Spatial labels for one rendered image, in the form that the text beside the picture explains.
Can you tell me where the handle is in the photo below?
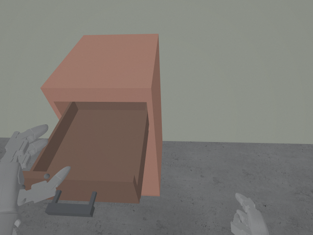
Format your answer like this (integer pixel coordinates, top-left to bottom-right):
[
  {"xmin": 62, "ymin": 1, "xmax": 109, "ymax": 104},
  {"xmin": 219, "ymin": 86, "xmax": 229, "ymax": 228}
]
[{"xmin": 45, "ymin": 190, "xmax": 97, "ymax": 217}]

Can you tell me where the robot left hand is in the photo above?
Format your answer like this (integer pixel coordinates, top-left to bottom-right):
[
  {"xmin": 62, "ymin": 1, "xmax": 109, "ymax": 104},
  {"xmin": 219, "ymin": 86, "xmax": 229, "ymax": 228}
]
[{"xmin": 0, "ymin": 124, "xmax": 71, "ymax": 212}]

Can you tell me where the left robot forearm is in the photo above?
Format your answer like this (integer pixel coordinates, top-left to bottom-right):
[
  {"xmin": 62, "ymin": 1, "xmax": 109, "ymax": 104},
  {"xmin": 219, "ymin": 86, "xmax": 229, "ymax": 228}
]
[{"xmin": 0, "ymin": 211, "xmax": 22, "ymax": 235}]

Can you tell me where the robot right hand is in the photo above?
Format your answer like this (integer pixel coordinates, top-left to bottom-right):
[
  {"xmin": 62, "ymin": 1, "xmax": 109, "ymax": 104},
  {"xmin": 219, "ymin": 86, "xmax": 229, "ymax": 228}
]
[{"xmin": 231, "ymin": 193, "xmax": 269, "ymax": 235}]

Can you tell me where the drawer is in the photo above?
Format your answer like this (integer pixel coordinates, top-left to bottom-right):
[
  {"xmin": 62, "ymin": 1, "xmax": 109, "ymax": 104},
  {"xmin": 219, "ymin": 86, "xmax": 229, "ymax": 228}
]
[{"xmin": 22, "ymin": 102, "xmax": 149, "ymax": 204}]

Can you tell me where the cabinet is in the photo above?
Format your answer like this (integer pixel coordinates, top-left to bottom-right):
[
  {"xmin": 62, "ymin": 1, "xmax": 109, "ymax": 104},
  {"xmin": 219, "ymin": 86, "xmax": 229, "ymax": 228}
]
[{"xmin": 40, "ymin": 34, "xmax": 162, "ymax": 196}]

